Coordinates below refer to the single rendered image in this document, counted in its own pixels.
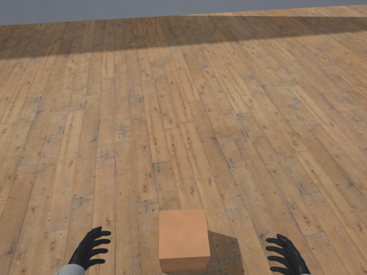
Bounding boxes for right robot hand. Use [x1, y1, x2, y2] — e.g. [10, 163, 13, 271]
[266, 234, 311, 275]

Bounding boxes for carton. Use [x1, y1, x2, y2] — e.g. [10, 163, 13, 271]
[159, 209, 210, 272]

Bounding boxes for left robot hand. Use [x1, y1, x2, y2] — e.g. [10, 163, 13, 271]
[68, 226, 111, 271]

